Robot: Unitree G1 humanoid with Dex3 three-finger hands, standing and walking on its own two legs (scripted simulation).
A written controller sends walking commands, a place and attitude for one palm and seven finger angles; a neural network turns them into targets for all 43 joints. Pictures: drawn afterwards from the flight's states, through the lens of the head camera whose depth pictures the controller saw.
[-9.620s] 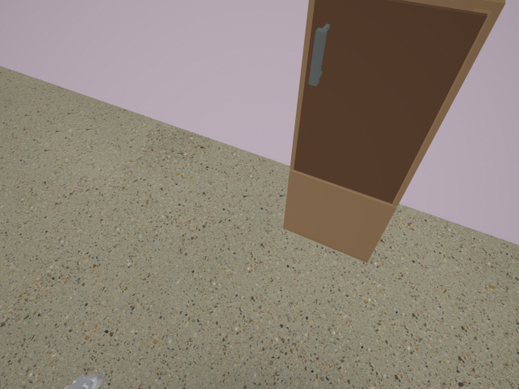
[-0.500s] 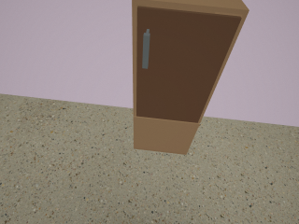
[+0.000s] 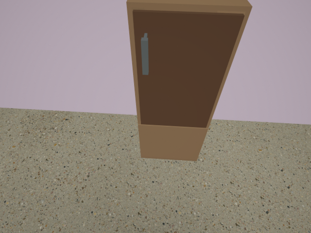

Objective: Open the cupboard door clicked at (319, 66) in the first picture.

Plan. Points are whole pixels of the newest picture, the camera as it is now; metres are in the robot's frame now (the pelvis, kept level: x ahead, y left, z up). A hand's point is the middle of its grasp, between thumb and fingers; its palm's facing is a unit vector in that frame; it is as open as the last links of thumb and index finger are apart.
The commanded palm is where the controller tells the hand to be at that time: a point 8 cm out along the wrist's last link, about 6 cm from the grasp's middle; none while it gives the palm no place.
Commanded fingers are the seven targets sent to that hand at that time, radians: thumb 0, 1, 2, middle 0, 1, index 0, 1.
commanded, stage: shuffle to correct the standing spot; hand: left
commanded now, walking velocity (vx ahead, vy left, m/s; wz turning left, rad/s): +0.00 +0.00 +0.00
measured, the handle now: (145, 54) +0.69 +0.09 +0.10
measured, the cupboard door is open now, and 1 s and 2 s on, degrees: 0 0 0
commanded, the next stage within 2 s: come to a stop and stand still in 0.80 s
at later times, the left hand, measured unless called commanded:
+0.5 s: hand out of the picture -0.03 +0.11 -0.18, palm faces +0.12 -0.98 -0.15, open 7.4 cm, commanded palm none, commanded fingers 0.00 0.90 0.90 -0.20 -0.30 -0.20 -0.30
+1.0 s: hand (128, 210) +0.22 +0.10 -0.18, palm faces +0.01 -0.97 -0.26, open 7.3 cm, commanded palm none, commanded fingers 0.00 0.90 0.90 -0.20 -0.30 -0.20 -0.30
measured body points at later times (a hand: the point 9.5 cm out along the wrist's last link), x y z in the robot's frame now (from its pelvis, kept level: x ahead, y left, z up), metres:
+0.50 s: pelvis +0.06 -0.03 -0.01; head +0.09 -0.03 +0.44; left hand -0.03 +0.16 -0.17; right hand +0.06 -0.25 -0.17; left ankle +0.04 +0.07 -0.70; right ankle -0.05 -0.10 -0.74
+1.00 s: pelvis +0.16 -0.10 -0.02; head +0.20 -0.11 +0.43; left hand +0.22 +0.16 -0.16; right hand +0.17 -0.33 -0.18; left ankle +0.14 +0.06 -0.74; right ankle +0.20 -0.23 -0.75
